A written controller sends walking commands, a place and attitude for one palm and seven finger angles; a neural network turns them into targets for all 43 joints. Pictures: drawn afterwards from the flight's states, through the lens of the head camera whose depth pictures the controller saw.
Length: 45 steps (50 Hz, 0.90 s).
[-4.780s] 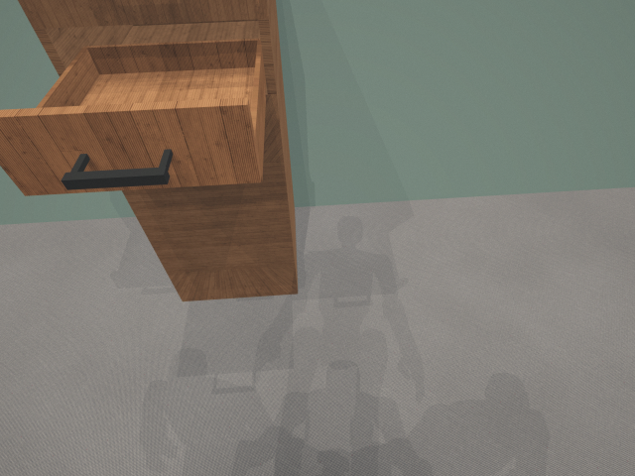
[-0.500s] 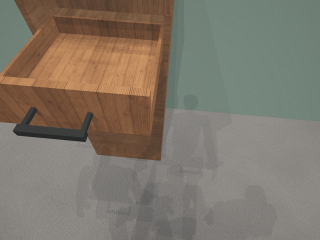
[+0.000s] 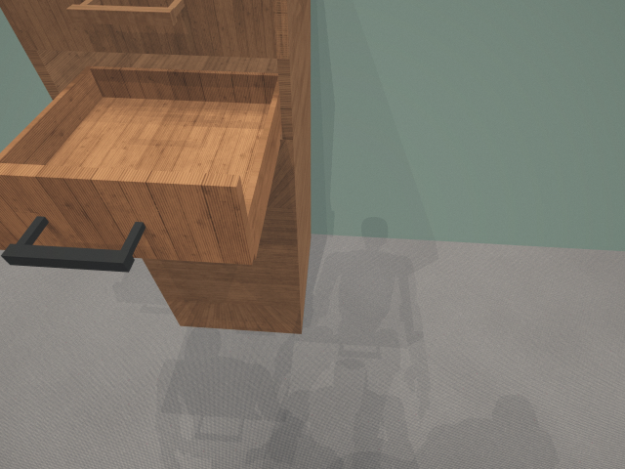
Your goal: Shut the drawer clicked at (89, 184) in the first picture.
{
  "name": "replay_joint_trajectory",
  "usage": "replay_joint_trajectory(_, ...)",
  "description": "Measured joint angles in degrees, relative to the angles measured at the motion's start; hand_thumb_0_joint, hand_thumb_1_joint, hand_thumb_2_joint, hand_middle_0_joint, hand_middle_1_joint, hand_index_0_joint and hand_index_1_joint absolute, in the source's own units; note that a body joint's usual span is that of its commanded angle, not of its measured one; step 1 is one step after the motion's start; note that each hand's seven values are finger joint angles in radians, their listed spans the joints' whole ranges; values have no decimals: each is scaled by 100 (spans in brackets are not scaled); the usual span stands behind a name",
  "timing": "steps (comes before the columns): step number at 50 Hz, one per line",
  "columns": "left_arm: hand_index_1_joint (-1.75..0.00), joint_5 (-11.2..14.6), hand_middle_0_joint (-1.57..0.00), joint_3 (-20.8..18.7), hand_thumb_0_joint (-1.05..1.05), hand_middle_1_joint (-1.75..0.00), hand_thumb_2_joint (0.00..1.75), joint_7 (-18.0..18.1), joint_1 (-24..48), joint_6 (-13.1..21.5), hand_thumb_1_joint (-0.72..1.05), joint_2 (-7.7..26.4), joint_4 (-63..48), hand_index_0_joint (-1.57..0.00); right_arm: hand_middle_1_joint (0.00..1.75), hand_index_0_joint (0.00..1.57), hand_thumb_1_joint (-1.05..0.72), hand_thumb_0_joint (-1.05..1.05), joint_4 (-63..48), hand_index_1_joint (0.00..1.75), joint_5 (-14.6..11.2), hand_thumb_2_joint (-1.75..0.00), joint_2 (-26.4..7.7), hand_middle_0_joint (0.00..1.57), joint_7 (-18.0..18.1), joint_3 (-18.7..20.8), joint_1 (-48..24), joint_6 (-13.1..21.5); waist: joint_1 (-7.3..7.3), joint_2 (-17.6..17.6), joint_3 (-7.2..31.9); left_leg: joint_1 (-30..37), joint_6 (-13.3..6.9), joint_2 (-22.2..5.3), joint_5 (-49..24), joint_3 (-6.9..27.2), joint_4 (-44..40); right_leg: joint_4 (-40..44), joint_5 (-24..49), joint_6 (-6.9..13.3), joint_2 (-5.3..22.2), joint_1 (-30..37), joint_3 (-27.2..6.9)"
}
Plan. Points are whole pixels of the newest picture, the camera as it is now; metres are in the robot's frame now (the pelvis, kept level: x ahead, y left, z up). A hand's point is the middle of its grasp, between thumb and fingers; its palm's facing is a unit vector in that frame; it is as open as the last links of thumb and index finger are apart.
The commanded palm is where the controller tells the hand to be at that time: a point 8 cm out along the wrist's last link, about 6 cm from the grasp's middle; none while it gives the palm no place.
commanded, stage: come to a stop and stand still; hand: left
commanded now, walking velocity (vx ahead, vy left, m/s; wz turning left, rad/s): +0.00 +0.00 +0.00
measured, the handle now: (78, 243) +0.34 +0.30 +0.12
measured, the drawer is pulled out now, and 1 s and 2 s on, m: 0.30 0.30 0.30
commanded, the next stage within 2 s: look again from close up in 0.08 s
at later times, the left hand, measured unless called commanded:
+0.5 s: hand out of the picture +0.02 +0.22 -0.18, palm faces +0.02 -0.98 -0.20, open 7.3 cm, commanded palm none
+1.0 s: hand (139, 382) +0.21 +0.21 +0.04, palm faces +0.14 -0.99 -0.06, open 6.9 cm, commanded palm +0.10 +0.27 -0.02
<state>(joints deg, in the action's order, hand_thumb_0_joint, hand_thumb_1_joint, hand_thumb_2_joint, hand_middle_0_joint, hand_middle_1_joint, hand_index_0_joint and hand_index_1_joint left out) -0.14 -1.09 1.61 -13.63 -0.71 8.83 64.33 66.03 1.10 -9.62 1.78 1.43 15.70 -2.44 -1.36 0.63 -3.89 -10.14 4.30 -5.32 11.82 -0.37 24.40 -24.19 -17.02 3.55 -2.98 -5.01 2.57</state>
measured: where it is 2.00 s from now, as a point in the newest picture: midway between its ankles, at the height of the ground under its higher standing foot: outside the picture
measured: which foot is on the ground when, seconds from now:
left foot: down 0.00-1.00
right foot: down 0.00-1.00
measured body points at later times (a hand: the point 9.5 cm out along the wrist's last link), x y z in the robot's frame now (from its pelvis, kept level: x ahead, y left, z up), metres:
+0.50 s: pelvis +0.00 +0.04 -0.01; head +0.00 +0.04 +0.44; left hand +0.02 +0.27 -0.16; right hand +0.03 -0.19 -0.16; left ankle +0.01 +0.15 -0.74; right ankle -0.04 -0.08 -0.74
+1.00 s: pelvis -0.02 +0.04 -0.02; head -0.04 +0.03 +0.43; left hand +0.19 +0.26 +0.05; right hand +0.12 -0.20 -0.11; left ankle +0.01 +0.15 -0.74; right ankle -0.04 -0.08 -0.74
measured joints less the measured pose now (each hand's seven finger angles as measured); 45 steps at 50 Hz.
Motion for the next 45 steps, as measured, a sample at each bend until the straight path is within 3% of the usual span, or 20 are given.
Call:
replay_joint_trajectory(9, -30, 16, -20, -1, 1, -30, 90, 3, -71, 35, 92, -58, 52, -20, 30, 20, -91, 0, 57, 30, 4, -90, 106, 20, 14, -51, 154, 39, 4, 24, -13, 12, 10, 4, -27, 18, -85, 151, 54, -8, 0, 52, 20)
replay_joint_trajectory(14, -30, -66, -20, 82, 1, -30, 90, 140, -298, 291, 91, -209, -129, -20, 30, 20, -91, 0, -350, 30, -47, -90, 16, 20, -42, -30, 26, 103, 54, 160, 38, -541, -363, 118, 594, -23, 1073, -59, 40, -92, -9, -229, -147)
replay_joint_trajectory(17, -30, -70, -20, 114, 1, -30, 90, 138, -377, 235, 91, -191, -183, -20, 30, 20, -91, 0, -533, 30, -43, -90, 20, 20, -37, -29, 3, 242, -20, 193, 158, -392, -381, 224, 421, -57, 716, -438, -191, -165, 39, -360, -122)
replay_joint_trajectory(24, -30, -63, -20, 121, 1, -30, 90, 99, -341, 123, 91, -28, -303, -20, 30, 20, -94, 1, -556, 30, 10, -90, 8, 20, -16, -93, 4, 294, 161, -32, 423, -341, -486, 459, 523, -181, 742, -605, -314, -333, 288, -380, -223)
replay_joint_trajectory(39, -30, -66, -20, 182, 0, -30, 90, 66, -392, 114, 91, 92, -226, -20, 30, 20, -92, 0, -450, 30, -44, -90, -6, 20, -61, -184, -51, 323, 169, -104, 263, -337, -572, 536, 278, -278, 420, -361, -100, -433, 370, -433, -311)
replay_joint_trajectory(40, -30, 184, -20, 101, 1, -30, 90, 74, -698, -274, 91, 79, -1179, -20, 30, 20, -92, 1, -683, 30, -120, -90, -19, 20, -48, -199, 48, 358, 140, -94, 243, -392, -567, 528, 304, -254, 492, -387, -98, -430, 361, -461, -286)
replay_joint_trajectory(41, -31, 349, -20, 34, 1, -30, 90, 131, -1061, -432, 91, 89, -2372, -20, 30, 20, -92, 1, -926, 30, -189, -90, -20, 20, 35, -225, 194, 598, 171, -133, 229, -394, -565, 558, 304, -261, 497, -491, -132, -400, 390, -511, -289)
replay_joint_trajectory(43, -31, 539, -21, 58, 2, -31, 90, 429, -1471, -156, 91, 138, -4166, -21, 30, 20, -91, 1, -1207, 30, -285, -90, -38, 20, 177, -216, 382, 1163, 201, -173, 357, -453, -553, 644, 286, -249, 516, -735, -257, -359, 479, -651, -258)
replay_joint_trajectory(45, -33, 743, -23, 57, 2, -33, 90, 551, -1461, -3, 91, 97, -5388, -23, 30, 20, -91, 1, -1517, 30, -354, -90, -125, 20, 214, -182, 398, 1462, 123, -78, 501, -551, -561, 698, 301, -173, 634, -877, -349, -407, 536, -717, -177)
